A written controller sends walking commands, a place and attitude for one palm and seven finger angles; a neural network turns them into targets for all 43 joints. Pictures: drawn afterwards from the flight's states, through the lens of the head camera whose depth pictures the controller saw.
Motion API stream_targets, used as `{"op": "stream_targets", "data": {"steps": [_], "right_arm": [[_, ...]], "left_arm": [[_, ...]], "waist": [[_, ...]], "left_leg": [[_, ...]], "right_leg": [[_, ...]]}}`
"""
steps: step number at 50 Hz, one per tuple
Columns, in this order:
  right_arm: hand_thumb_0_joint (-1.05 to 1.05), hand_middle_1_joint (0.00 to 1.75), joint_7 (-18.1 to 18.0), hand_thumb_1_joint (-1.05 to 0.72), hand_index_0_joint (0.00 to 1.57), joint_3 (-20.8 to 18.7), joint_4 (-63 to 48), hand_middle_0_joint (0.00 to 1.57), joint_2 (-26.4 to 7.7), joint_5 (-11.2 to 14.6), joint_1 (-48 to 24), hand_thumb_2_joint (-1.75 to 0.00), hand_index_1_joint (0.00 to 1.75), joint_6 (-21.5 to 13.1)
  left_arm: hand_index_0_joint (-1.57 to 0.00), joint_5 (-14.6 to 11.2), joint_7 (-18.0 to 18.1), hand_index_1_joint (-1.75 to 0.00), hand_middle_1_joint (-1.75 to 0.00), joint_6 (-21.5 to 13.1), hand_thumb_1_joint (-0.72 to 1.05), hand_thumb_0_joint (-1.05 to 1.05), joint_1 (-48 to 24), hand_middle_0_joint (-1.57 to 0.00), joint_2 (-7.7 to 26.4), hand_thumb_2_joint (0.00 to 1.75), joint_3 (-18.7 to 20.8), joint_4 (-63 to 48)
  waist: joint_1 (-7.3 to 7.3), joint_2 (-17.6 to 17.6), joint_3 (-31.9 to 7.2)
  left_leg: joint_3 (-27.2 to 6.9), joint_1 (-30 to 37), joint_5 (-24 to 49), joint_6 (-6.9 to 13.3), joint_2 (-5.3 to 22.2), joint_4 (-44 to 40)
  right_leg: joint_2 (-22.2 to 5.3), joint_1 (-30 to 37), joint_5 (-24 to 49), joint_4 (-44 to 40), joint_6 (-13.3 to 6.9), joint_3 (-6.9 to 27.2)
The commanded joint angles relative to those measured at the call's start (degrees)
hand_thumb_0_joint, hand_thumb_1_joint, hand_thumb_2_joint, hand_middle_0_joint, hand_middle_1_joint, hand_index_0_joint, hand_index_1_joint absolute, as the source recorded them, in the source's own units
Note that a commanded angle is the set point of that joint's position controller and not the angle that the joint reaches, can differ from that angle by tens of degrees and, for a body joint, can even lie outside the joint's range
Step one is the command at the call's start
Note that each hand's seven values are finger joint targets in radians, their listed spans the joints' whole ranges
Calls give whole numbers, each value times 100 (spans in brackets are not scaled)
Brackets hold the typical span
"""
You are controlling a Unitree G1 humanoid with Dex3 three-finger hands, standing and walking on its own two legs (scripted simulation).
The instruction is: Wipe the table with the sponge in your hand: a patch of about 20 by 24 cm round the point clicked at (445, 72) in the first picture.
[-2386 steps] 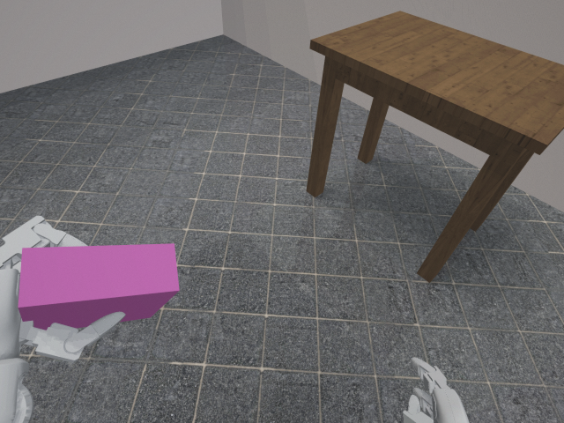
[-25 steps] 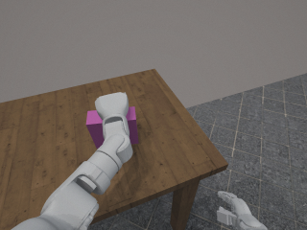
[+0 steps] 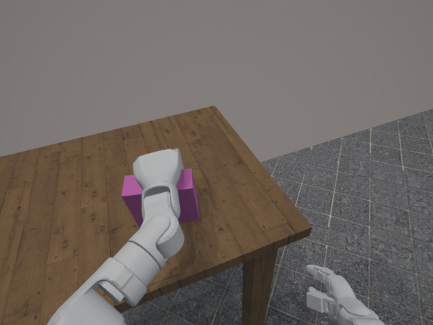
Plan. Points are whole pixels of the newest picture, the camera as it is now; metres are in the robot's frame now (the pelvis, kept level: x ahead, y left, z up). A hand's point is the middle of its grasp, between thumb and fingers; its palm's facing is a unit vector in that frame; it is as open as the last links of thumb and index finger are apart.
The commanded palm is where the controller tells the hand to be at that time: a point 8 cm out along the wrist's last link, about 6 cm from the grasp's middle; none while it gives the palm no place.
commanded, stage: wipe back along the third lane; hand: left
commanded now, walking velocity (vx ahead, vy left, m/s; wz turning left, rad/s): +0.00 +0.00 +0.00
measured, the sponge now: (166, 205) +0.36 +0.16 +0.04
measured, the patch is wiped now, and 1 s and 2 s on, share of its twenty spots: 0.95 0.95 0.95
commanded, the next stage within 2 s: slide back across to the middle lane in 0.34 s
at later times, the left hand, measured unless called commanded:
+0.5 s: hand (172, 203) +0.31 +0.12 +0.10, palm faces +0.12 -0.13 -0.98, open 9.5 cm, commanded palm +0.26 +0.12 +0.14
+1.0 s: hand (153, 212) +0.28 +0.14 +0.12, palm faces +0.15 -0.27 -0.95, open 9.4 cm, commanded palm +0.23 +0.17 +0.17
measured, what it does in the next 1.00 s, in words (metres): stands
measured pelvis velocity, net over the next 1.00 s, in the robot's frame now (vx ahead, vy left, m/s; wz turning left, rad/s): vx -0.01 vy -0.03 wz -0.05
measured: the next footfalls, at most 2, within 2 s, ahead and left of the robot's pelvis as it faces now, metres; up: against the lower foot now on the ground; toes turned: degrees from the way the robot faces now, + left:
none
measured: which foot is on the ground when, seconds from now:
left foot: down 0.00-1.00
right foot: down 0.00-1.00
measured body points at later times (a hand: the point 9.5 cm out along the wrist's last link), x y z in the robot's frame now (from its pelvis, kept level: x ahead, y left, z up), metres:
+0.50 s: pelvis -0.01 -0.03 +0.00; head -0.06 -0.07 +0.44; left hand +0.30 +0.12 +0.16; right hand +0.23 -0.23 -0.07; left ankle +0.00 +0.09 -0.74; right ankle -0.03 -0.09 -0.74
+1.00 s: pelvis -0.01 -0.03 +0.00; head -0.06 -0.08 +0.45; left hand +0.26 +0.16 +0.17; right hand +0.23 -0.25 -0.06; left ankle +0.00 +0.09 -0.74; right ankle -0.03 -0.09 -0.74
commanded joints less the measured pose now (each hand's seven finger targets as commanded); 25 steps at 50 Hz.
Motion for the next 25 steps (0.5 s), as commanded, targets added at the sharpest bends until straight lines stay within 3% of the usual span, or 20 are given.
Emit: {"op": "stream_targets", "data": {"steps": [1, 9, 10, 14, 15, 16, 17, 18, 22, 23, 25], "right_arm": [[0, 30, -16, -90, 20, -191, -1013, 20, -526, 45, -1487, -90, 30, -289], [0, 30, 57, -90, 20, -211, -1184, 20, -476, 61, -1622, -90, 30, -334], [0, 30, 41, -90, 20, -211, -1148, 20, -527, 56, -1615, -90, 30, -334], [0, 30, 49, -90, 20, -204, -1219, 20, -481, 80, -1682, -90, 30, -373], [0, 30, 32, -90, 20, -212, -1155, 20, -531, 66, -1657, -90, 30, -367], [0, 30, 33, -90, 20, -201, -1163, 20, -510, 60, -1665, -90, 30, -377], [0, 30, 30, -90, 20, -210, -1133, 20, -518, 67, -1640, -90, 30, -386], [0, 30, 37, -90, 20, -198, -1166, 20, -505, 65, -1690, -90, 30, -387], [0, 30, 72, -90, 20, -212, -1201, 20, -491, 55, -1674, -90, 30, -399], [0, 30, 41, -90, 20, -224, -1167, 20, -515, 55, -1672, -90, 30, -398], [0, 30, -8, -90, 20, -223, -1182, 20, -512, 35, -1670, -90, 30, -419]], "left_arm": [[-120, -220, -160, -160, -160, -46, 10, 0, -1008, -120, -47, 130, 235, -646], [-120, -304, -202, -160, -160, -159, 10, 0, -428, -120, -89, 130, 221, -1243], [-120, -284, -184, -160, -160, -157, 10, 0, -244, -120, 58, 130, 276, -1247], [-120, -357, -237, -160, -160, -226, 10, 0, -164, -120, -28, 130, 196, -1642], [-120, -318, -213, -160, -160, -218, 10, 0, 44, -120, 138, 130, 293, -1539], [-120, -307, -228, -160, -160, -218, 10, 0, -9, -120, -44, 130, 102, -1604], [-120, -301, -221, -160, -160, -233, 10, 0, 131, -120, 154, 130, 292, -1589], [-120, -275, -248, -160, -160, -254, 10, 0, 114, -120, -28, 130, 72, -1703], [-120, -299, -256, -160, -160, -327, 10, 0, 417, -120, -12, 130, 76, -1955], [-120, -279, -239, -160, -160, -350, 10, 0, 357, -120, 260, 130, 327, -2017], [-120, -300, -201, -160, -160, -404, 10, 0, 353, -120, 456, 130, 529, -2206]], "waist": [[8, -892, -744], [71, -927, -816], [72, -969, -687], [17, -1064, -595], [54, -1087, -470], [24, -971, -442], [54, -1059, -381], [26, -938, -334], [50, -915, -422], [62, -992, -453], [79, -1020, -528]], "left_leg": [[-82, 375, 1375, 5, 191, -287], [-73, 342, 1376, 34, 154, -257], [-65, 345, 1286, 27, 148, -269], [-37, 293, 1234, 50, 134, -255], [-47, 312, 1185, 41, 138, -260], [-9, 327, 1136, 49, 119, -264], [-35, 317, 1114, 42, 125, -272], [-14, 338, 1113, 47, 115, -260], [-20, 358, 1193, 56, 108, -210], [-28, 352, 1160, 53, 105, -216], [-9, 377, 1168, 73, 92, -211]], "right_leg": [[-79, 315, 1857, -277, -212, 129], [-75, 508, 1953, -287, -203, 240], [-68, 464, 1848, -328, -192, 313], [-83, 485, 1868, -395, -160, 431], [-74, 409, 1756, -406, -162, 457], [-91, 366, 1704, -431, -148, 436], [-73, 342, 1628, -459, -156, 479], [-82, 292, 1606, -470, -157, 501], [-76, 362, 1771, -400, -163, 497], [-68, 395, 1720, -438, -161, 597], [-77, 506, 1765, -441, -144, 658]]}}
